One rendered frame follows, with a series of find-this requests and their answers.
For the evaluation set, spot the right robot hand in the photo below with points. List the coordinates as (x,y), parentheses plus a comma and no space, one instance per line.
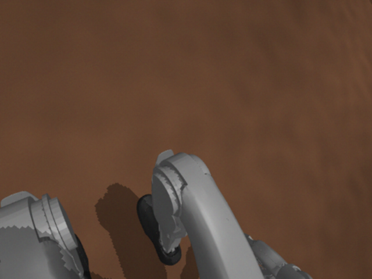
(271,262)

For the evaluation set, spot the right robot arm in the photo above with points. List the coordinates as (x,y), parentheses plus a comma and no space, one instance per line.
(291,271)

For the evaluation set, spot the left robot foot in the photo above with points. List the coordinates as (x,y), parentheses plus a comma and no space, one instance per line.
(83,258)

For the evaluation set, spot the right robot foot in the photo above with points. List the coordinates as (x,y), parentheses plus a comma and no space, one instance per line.
(151,229)

